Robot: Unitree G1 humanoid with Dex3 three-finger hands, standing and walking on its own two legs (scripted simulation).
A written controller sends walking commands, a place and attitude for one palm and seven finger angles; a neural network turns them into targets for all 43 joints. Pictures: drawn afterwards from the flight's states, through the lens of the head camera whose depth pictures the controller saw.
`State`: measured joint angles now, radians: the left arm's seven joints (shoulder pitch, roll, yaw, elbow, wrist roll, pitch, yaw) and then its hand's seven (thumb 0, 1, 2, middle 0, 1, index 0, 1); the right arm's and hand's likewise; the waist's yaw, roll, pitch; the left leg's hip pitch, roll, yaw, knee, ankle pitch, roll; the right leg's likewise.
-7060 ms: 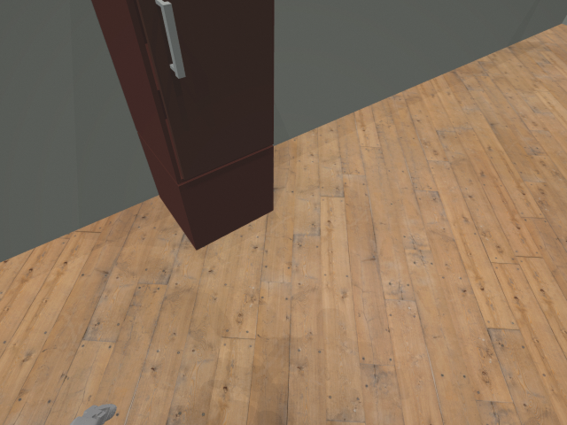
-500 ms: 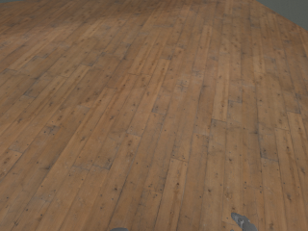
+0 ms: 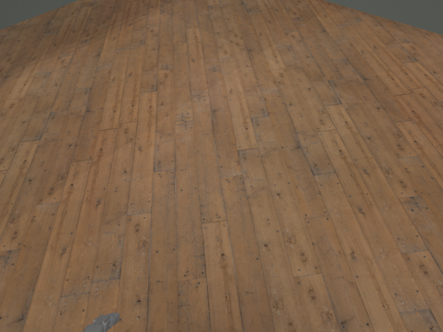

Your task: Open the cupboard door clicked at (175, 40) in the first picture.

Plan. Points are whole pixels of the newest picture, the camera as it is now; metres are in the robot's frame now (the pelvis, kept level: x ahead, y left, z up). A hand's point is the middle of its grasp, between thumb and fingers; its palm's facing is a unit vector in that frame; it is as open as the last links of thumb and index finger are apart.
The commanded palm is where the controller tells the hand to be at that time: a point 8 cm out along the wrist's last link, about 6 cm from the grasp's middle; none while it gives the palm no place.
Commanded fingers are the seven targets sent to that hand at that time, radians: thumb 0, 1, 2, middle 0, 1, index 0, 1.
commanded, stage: turn to face it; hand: left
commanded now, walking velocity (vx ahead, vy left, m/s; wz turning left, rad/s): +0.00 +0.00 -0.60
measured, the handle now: out of the picture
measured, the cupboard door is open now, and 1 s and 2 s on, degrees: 0 0 0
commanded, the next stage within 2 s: none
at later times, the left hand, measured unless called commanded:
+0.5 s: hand out of the picture +0.10 +0.19 -0.15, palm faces -0.20 -0.95 -0.22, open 7.4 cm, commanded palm none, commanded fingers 0.00 0.90 0.90 -0.20 -0.30 -0.20 -0.30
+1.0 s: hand (165, 305) +0.19 +0.14 -0.14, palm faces -0.57 -0.79 -0.23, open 7.4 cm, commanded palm none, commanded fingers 0.00 0.90 0.90 -0.20 -0.30 -0.20 -0.30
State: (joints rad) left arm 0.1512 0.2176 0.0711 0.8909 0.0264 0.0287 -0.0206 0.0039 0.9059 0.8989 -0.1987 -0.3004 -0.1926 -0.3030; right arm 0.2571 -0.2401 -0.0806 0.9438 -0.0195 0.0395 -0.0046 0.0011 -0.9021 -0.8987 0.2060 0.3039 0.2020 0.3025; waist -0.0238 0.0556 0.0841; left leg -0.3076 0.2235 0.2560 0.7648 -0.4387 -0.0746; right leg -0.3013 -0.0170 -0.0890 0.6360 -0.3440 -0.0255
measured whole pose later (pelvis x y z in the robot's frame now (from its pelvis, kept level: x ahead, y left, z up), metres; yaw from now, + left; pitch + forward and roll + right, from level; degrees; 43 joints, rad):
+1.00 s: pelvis -0.01 +0.03 +0.02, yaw -36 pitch +0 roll -1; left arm 0.15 0.25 0.08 0.91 0.03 0.08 -0.03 0.00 0.91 0.90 -0.20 -0.30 -0.19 -0.30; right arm 0.26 -0.20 -0.06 0.94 -0.03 0.02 -0.01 0.00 -0.90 -0.90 0.21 0.30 0.20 0.30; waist -0.03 0.00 0.08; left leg -0.22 0.16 0.29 0.53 -0.29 -0.01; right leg -0.36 -0.05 -0.06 0.82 -0.44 0.07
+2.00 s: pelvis -0.02 +0.03 +0.02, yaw -72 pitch +0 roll -2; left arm 0.20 0.26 0.09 0.92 0.03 0.09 -0.03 0.00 0.91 0.90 -0.20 -0.30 -0.19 -0.30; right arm 0.23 -0.18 -0.05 0.91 -0.02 0.02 -0.01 0.00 -0.90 -0.90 0.21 0.30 0.20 0.30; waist 0.00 -0.01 0.08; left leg -0.21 0.15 0.26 0.50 -0.27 0.00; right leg -0.40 -0.06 -0.03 0.92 -0.43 0.08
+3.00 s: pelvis -0.01 +0.04 +0.02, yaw -108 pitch +0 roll -3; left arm 0.23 0.27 0.10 0.94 0.03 0.09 -0.03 0.00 0.91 0.90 -0.20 -0.30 -0.19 -0.30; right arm 0.24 -0.16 -0.04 0.91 -0.02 0.01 -0.02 0.00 -0.90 -0.90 0.21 0.30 0.20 0.30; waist 0.01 -0.04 0.06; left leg -0.20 0.12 0.27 0.47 -0.26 0.04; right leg -0.45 -0.06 0.00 1.07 -0.39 0.10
